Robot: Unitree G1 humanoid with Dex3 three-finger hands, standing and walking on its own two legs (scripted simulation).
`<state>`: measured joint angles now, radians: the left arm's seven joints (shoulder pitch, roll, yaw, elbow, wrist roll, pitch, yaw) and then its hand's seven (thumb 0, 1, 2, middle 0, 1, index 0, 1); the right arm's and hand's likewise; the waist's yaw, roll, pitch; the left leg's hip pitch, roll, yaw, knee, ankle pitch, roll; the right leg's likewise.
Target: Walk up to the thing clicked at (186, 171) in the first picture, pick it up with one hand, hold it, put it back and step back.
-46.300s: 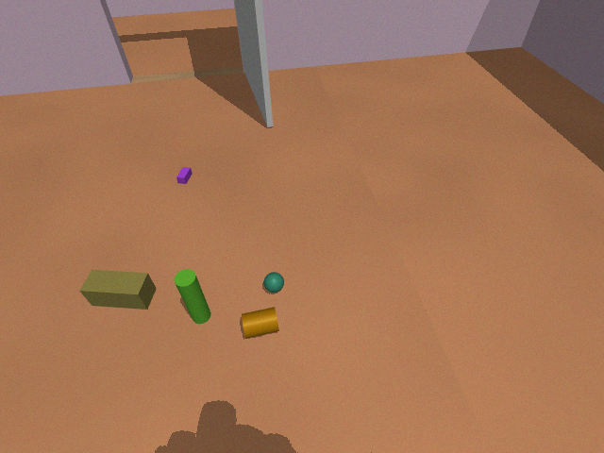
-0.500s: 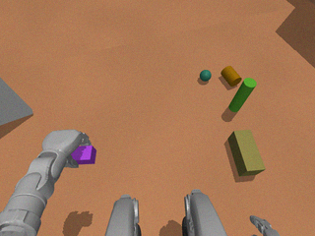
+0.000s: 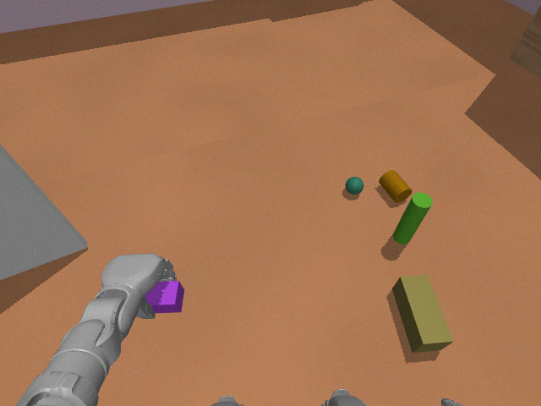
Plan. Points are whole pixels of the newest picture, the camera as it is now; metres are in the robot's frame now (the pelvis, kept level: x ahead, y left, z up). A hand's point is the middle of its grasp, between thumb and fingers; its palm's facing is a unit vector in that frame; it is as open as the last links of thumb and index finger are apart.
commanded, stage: lift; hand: left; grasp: from above
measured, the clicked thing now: (155, 297) +0.34 +0.22 -0.11
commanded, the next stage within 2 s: hold in 0.10 s
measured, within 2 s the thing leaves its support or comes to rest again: neither
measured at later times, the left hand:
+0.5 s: hand (138, 277) +0.34 +0.22 -0.02, palm faces -0.47 -0.02 -0.88, open 7.0 cm
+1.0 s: hand (140, 275) +0.33 +0.21 +0.01, palm faces -0.46 -0.02 -0.89, open 7.0 cm
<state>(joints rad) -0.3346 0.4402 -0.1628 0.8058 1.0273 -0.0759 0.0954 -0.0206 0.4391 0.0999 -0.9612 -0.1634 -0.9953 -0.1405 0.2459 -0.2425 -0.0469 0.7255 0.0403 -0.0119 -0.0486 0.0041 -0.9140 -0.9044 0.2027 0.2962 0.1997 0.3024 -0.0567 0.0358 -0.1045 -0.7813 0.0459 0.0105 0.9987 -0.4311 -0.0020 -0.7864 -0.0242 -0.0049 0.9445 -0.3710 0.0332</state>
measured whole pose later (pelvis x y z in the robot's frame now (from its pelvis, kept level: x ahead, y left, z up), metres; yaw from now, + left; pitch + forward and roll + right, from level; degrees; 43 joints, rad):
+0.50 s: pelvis +0.03 +0.00 +0.04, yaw +0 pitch +8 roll -1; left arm -0.28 0.43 -0.18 0.72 1.02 -0.09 0.01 -0.02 0.44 0.07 -0.98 -0.14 -1.03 -0.10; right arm 0.23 -0.24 -0.05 0.70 0.04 0.03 -0.05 0.00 -0.91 -0.90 0.20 0.30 0.20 0.30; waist -0.03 0.04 -0.08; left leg -0.52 0.04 0.03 0.75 -0.37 0.00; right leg -0.54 -0.03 0.01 0.72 -0.32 0.03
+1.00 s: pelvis +0.03 -0.01 +0.05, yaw -1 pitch +5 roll +0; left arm -0.24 0.43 -0.19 0.63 1.01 -0.08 -0.04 -0.02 0.43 0.08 -0.99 -0.12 -1.04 -0.09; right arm 0.21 -0.25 -0.05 0.67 0.06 0.07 -0.06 0.01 -0.91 -0.90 0.20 0.30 0.20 0.30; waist -0.01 0.05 -0.06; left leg -0.41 0.04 0.04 0.65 -0.33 -0.01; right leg -0.45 -0.03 0.01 0.65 -0.29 0.02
